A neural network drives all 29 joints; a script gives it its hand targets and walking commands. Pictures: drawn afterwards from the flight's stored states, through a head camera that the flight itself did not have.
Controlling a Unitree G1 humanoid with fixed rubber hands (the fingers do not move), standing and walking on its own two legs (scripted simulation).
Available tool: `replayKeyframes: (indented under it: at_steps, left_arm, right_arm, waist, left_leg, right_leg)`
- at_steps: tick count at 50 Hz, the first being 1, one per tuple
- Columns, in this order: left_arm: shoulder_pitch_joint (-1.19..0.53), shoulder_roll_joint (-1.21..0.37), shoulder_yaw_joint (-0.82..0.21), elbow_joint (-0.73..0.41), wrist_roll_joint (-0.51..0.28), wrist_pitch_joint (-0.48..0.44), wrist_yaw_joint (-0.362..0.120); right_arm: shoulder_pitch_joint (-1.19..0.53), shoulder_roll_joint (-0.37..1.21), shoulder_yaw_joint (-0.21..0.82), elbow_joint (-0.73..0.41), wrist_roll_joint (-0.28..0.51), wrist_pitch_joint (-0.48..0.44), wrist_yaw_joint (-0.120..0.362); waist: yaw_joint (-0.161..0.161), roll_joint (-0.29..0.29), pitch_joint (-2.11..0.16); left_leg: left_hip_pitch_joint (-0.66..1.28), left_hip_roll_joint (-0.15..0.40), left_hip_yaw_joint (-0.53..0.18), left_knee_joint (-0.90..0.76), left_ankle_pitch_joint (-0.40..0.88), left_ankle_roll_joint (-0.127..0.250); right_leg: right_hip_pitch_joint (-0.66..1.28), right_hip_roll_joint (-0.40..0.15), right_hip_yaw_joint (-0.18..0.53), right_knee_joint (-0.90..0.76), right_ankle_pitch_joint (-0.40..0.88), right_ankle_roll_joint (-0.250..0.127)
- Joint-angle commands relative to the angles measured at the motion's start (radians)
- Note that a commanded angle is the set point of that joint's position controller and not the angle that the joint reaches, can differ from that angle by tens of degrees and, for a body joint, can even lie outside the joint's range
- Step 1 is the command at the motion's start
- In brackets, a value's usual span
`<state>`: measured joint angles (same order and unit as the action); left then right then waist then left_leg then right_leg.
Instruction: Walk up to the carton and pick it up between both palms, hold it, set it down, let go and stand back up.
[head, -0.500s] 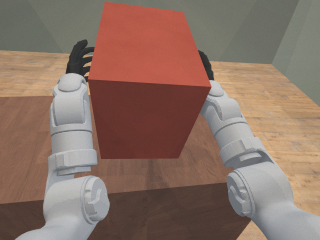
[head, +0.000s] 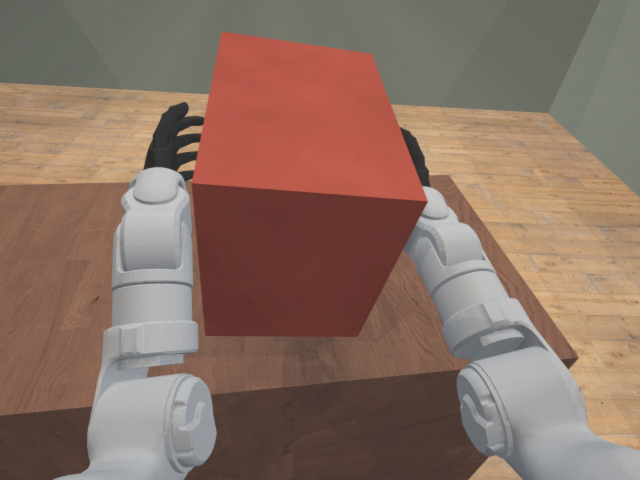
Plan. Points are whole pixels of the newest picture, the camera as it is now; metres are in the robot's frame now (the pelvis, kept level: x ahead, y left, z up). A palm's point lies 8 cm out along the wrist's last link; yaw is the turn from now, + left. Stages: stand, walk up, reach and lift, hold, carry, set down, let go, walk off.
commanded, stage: set down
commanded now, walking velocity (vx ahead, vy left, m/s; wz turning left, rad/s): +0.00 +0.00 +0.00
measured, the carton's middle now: (291, 189) +0.43 +0.02 +0.20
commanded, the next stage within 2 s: none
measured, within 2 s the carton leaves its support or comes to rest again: neither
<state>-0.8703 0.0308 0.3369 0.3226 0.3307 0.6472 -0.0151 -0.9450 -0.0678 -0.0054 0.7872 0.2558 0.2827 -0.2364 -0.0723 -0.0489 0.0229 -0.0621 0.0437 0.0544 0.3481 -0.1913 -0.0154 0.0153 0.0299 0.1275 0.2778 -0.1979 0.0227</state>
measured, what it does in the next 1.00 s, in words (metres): stands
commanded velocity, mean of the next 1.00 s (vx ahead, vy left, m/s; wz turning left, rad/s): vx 0.00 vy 0.00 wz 0.00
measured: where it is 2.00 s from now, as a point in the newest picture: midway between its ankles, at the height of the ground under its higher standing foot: outside the picture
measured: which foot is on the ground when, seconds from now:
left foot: down 0.00-1.00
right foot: down 0.00-1.00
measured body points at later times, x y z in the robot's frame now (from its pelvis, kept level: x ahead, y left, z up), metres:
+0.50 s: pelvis -0.03 +0.00 +0.00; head -0.05 +0.03 +0.45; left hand +0.39 +0.16 +0.21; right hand +0.40 -0.13 +0.20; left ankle +0.00 +0.12 -0.75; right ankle -0.02 -0.14 -0.75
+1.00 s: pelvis +0.03 +0.00 +0.00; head +0.06 +0.02 +0.45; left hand +0.46 +0.15 +0.13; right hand +0.46 -0.13 +0.12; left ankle +0.00 +0.12 -0.75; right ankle -0.02 -0.14 -0.75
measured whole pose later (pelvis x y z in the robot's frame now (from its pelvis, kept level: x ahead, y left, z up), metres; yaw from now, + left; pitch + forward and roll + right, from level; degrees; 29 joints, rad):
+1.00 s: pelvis +0.03 +0.00 +0.00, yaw +0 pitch +2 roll +0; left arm -0.78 -0.06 0.38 0.51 0.36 0.39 0.04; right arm -0.86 -0.01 -0.20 0.92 0.00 0.07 -0.13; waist -0.03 -0.06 0.03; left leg -0.15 0.04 0.05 0.31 -0.19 -0.02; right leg -0.10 0.03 0.12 0.30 -0.21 0.02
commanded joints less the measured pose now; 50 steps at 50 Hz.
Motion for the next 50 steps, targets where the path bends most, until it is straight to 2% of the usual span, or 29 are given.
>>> replayKeyframes:
  at_steps: [1,2,5,6,11,12,13,14,15,16,17,18,22,23,26,28,31,32,33,38,40,42,44,45,46,47,48,49,50]
  left_arm:
    - [-0.475,-0.574,-0.413,-0.165,-0.127,-0.025,-0.095]
    - [-0.447,-0.555,-0.401,-0.132,-0.132,-0.028,-0.1]
    - [-0.562,-0.544,-0.34,-0.076,-0.118,-0.06,-0.091]
    - [-0.48,-0.537,-0.321,-0.019,-0.092,-0.05,-0.097]
    - [-0.533,-0.456,-0.181,0.14,-0.025,-0.074,-0.127]
    - [-0.506,-0.457,-0.151,0.173,0.0,-0.078,-0.123]
    - [-0.577,-0.481,-0.168,0.148,-0.038,-0.092,-0.125]
    - [-0.553,-0.458,-0.127,0.211,-0.002,-0.097,-0.125]
    - [-0.587,-0.463,-0.126,0.231,-0.006,-0.105,-0.132]
    - [-0.59,-0.419,-0.088,0.272,0.029,-0.108,-0.129]
    - [-0.593,-0.448,-0.124,0.294,0.013,-0.121,-0.125]
    - [-0.739,-0.475,-0.167,0.184,-0.021,-0.155,-0.112]
    - [-0.745,-0.475,-0.15,0.263,-0.042,-0.225,-0.072]
    - [-0.741,-0.478,-0.166,0.271,-0.051,-0.235,-0.057]
    - [-0.747,-0.507,-0.183,0.238,-0.079,-0.284,-0.035]
    - [-0.647,-0.52,-0.178,0.262,-0.051,-0.295,-0.035]
    - [-0.521,-0.499,-0.171,0.245,-0.027,-0.276,-0.053]
    - [-0.506,-0.515,-0.164,0.239,-0.015,-0.276,-0.051]
    - [-0.506,-0.509,-0.17,0.246,-0.034,-0.278,-0.051]
    - [-0.423,-0.564,-0.243,0.118,-0.055,-0.29,-0.042]
    - [-0.407,-0.62,-0.303,0.096,-0.076,-0.299,-0.028]
    - [-0.406,-0.618,-0.318,0.032,-0.074,-0.315,-0.032]
    - [-0.376,-0.581,-0.291,0.086,-0.057,-0.303,-0.031]
    - [-0.369,-0.573,-0.245,0.088,-0.042,-0.303,-0.037]
    - [-0.37,-0.614,-0.289,0.086,-0.059,-0.304,-0.029]
    - [-0.383,-0.619,-0.29,0.06,-0.073,-0.309,-0.028]
    - [-0.385,-0.653,-0.348,0.059,-0.091,-0.314,-0.022]
    - [-0.366,-0.649,-0.34,0.059,-0.103,-0.311,-0.027]
    - [-0.39,-0.692,-0.37,0.057,-0.123,-0.316,-0.017]
  right_arm:
    - [-0.816,0.527,0.353,-0.53,0.093,-0.106,0.093]
    - [-0.798,0.512,0.342,-0.51,0.073,-0.104,0.105]
    - [-0.802,0.518,0.263,-0.399,0.034,-0.107,0.131]
    - [-0.788,0.484,0.257,-0.403,0.028,-0.114,0.138]
    - [-0.692,0.476,0.081,-0.151,-0.085,-0.107,0.183]
    - [-0.732,0.445,0.073,-0.171,-0.078,-0.119,0.2]
    - [-0.782,0.47,0.044,-0.189,-0.099,-0.139,0.203]
    - [-0.746,0.448,0.012,-0.11,-0.124,-0.136,0.223]
    - [-0.751,0.429,-0.057,-0.083,-0.162,-0.155,0.229]
    - [-0.721,0.429,-0.097,-0.01,-0.188,-0.157,0.244]
    - [-0.754,0.418,-0.125,-0.034,-0.207,-0.178,0.254]
    - [-0.782,0.415,-0.16,-0.035,-0.229,-0.207,0.275]
    - [-0.83,0.493,-0.154,-0.056,-0.29,-0.237,0.302]
    - [-0.811,0.473,-0.163,-0.031,-0.306,-0.247,0.299]
    - [-0.793,0.565,-0.104,-0.054,-0.314,-0.255,0.31]
    - [-0.735,0.534,-0.075,-0.035,-0.292,-0.264,0.297]
    - [-0.594,0.512,-0.081,0.05,-0.282,-0.244,0.288]
    - [-0.587,0.511,-0.057,0.05,-0.265,-0.24,0.292]
    - [-0.603,0.528,-0.052,0.026,-0.268,-0.241,0.282]
    - [-0.563,0.554,0.084,-0.083,-0.217,-0.272,0.258]
    - [-0.587,0.561,0.137,-0.167,-0.198,-0.291,0.256]
    - [-0.536,0.622,0.151,-0.178,-0.201,-0.301,0.242]
    - [-0.505,0.605,0.159,-0.151,-0.228,-0.292,0.244]
    - [-0.474,0.648,0.217,-0.174,-0.219,-0.287,0.238]
    - [-0.519,0.65,0.226,-0.232,-0.207,-0.298,0.233]
    - [-0.527,0.669,0.243,-0.239,-0.213,-0.292,0.232]
    - [-0.566,0.671,0.238,-0.3,-0.211,-0.307,0.223]
    - [-0.567,0.682,0.264,-0.311,-0.198,-0.303,0.218]
    - [-0.558,0.684,0.249,-0.288,-0.202,-0.301,0.226]
  waist:
    - [0.041,0.085,-0.626]
    - [0.04,0.051,-0.605]
    - [0.042,0.059,-0.567]
    - [0.05,0.065,-0.562]
    - [0.059,0.018,-0.336]
    - [0.09,0.033,-0.339]
    - [0.074,0.018,-0.361]
    - [0.09,0.015,-0.312]
    - [0.043,0.061,-0.289]
    - [0.066,0.065,-0.221]
    - [0.049,0.094,-0.204]
    - [0.039,0.131,-0.318]
    - [0.095,0.048,-0.381]
    - [0.067,0.089,-0.401]
    - [0.116,0.026,-0.522]
    - [0.095,0.044,-0.541]
    - [0.081,0.045,-0.478]
    - [0.097,0.067,-0.47]
    - [0.086,0.022,-0.485]
    - [0.077,0.062,-0.636]
    - [0.097,0.078,-0.71]
    - [0.085,0.097,-0.707]
    - [0.084,0.047,-0.65]
    - [0.109,-0.008,-0.63]
    - [0.106,0.01,-0.684]
    - [0.114,-0.003,-0.713]
    - [0.081,0.02,-0.757]
    - [0.092,0.032,-0.762]
    - [0.087,0.044,-0.725]
  left_leg:
    - [0.401,-0.08,-0.035,0.09,0.669,-0.052]
    - [0.397,-0.069,-0.038,0.081,0.636,-0.041]
    - [0.354,-0.072,-0.024,0.06,0.573,-0.046]
    - [0.369,-0.064,-0.025,0.064,0.553,-0.034]
    - [0.181,-0.077,0.014,-0.057,0.165,0.002]
    - [0.18,-0.066,0.013,-0.077,0.134,-0.001]
    - [0.154,-0.066,0.015,-0.089,0.066,0.005]
    - [0.129,-0.055,0.01,-0.109,0.016,0.009]
    - [0.1,-0.064,0.019,-0.123,-0.079,0.008]
    - [0.06,-0.053,0.018,-0.156,-0.157,0.017]
    - [0.03,-0.046,-0.003,-0.167,-0.206,0.006]
    - [0.064,-0.034,-0.008,-0.166,-0.227,-0.002]
    - [0.087,-0.038,0.023,-0.137,-0.155,0.016]
    - [0.1,-0.043,0.01,-0.131,-0.159,0.004]
    - [0.183,-0.051,0.035,-0.069,0.039,0.01]
    - [0.238,-0.057,0.037,-0.02,0.243,-0.014]
    - [0.249,-0.063,0.051,-0.034,0.3,-0.012]
    - [0.269,-0.053,0.047,-0.025,0.337,-0.017]
    - [0.249,-0.06,0.042,-0.016,0.353,-0.011]
    - [0.376,-0.056,0.038,0.081,0.678,-0.045]
    - [0.398,-0.047,0.016,0.103,0.772,-0.06]
    - [0.337,-0.066,0.033,0.118,0.795,-0.061]
    - [0.138,-0.089,0.057,0.067,0.643,-0.019]
    - [0.043,-0.1,0.075,0.019,0.558,0.015]
    - [-0.036,-0.099,0.063,-0.01,0.494,0.024]
    - [-0.057,-0.092,0.056,-0.027,0.515,0.033]
    - [-0.088,-0.1,0.044,-0.02,0.499,0.026]
    - [-0.039,-0.099,0.038,-0.01,0.522,0.037]
    - [0.007,-0.077,0.013,0.002,0.621,0.029]
  right_leg:
    - [0.031,0.052,-0.216,0.001,0.564,0.064]
    - [0.022,0.05,-0.221,-0.001,0.56,0.065]
    - [-0.014,0.053,-0.219,-0.004,0.417,0.05]
    - [-0.016,0.052,-0.221,-0.023,0.392,0.044]
    - [-0.044,0.026,-0.209,-0.052,0.105,0.05]
    - [-0.068,0.038,-0.224,-0.063,0.019,0.035]
    - [-0.089,0.024,-0.224,-0.068,-0.017,0.04]
    - [-0.098,0.03,-0.231,-0.061,-0.081,0.025]
    - [-0.106,0.022,-0.243,-0.069,-0.142,0.021]
    - [-0.11,0.023,-0.246,-0.058,-0.181,0.021]
    - [-0.121,0.026,-0.257,-0.048,-0.193,0.012]
    - [-0.131,0.033,-0.27,-0.023,-0.167,0.008]
    - [-0.138,0.019,-0.247,-0.042,-0.141,0.014]
    - [-0.154,0.017,-0.262,-0.028,-0.125,0.007]
    - [-0.148,0.01,-0.226,-0.04,0.005,0.025]
    - [-0.103,0.024,-0.233,-0.026,0.147,0.022]
    - [-0.08,0.023,-0.229,-0.035,0.218,0.033]
    - [-0.094,0.031,-0.234,-0.031,0.235,0.033]
    - [-0.062,0.031,-0.223,-0.025,0.293,0.037]
    - [-0.059,0.044,-0.228,0.024,0.628,0.046]
    - [-0.085,0.049,-0.23,0.035,0.651,0.029]
    - [-0.028,0.029,-0.212,0.072,0.81,0.044]
    - [0.085,0.004,-0.193,0.113,0.926,0.051]
    - [0.216,-0.014,-0.172,0.134,1.03,0.067]
    - [0.235,-0.027,-0.17,0.164,1.065,0.073]
    - [0.26,-0.029,-0.174,0.189,1.113,0.073]
    - [0.27,-0.034,-0.176,0.202,1.141,0.076]
    - [0.237,-0.039,-0.172,0.203,1.173,0.085]
    - [0.111,-0.027,-0.189,0.2,1.081,0.074]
